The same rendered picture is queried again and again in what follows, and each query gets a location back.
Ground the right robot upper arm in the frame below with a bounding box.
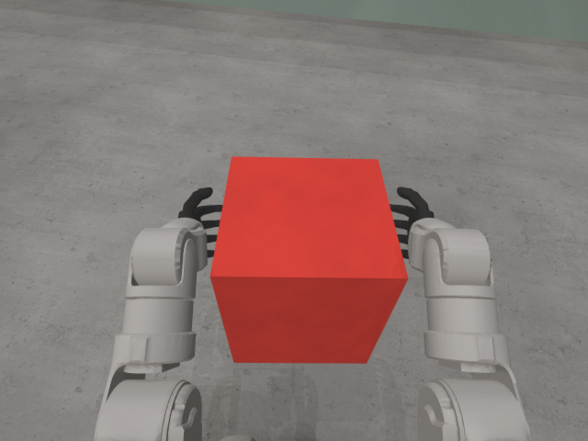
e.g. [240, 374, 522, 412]
[417, 378, 529, 441]

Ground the left robot hand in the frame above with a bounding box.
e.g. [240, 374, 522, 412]
[178, 187, 222, 258]

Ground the carton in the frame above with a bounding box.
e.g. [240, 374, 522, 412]
[210, 156, 408, 364]

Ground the left robot upper arm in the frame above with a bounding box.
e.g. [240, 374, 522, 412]
[96, 379, 202, 441]

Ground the right robot hand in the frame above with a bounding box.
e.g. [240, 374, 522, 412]
[390, 187, 434, 259]

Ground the robot right forearm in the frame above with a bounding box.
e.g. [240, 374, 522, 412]
[408, 218, 531, 441]

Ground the robot left forearm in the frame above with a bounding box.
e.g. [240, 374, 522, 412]
[94, 218, 208, 441]

